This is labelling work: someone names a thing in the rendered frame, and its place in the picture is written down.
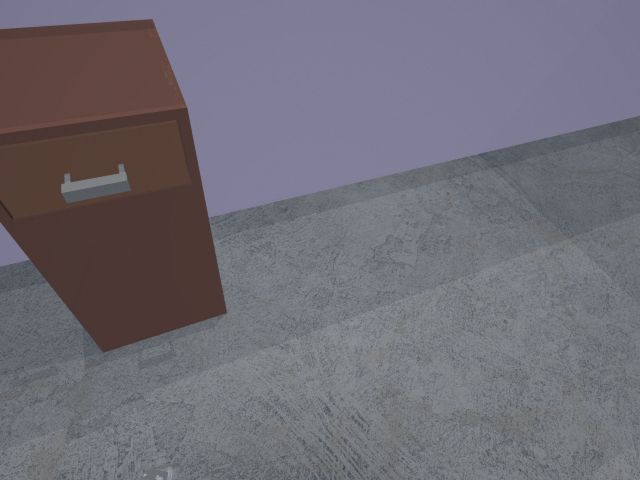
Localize drawer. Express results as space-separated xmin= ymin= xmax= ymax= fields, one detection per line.
xmin=0 ymin=120 xmax=190 ymax=219

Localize cabinet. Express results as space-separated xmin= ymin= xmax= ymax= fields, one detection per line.
xmin=0 ymin=19 xmax=227 ymax=353

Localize handle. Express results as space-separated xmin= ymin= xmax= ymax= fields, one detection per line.
xmin=61 ymin=164 xmax=131 ymax=203

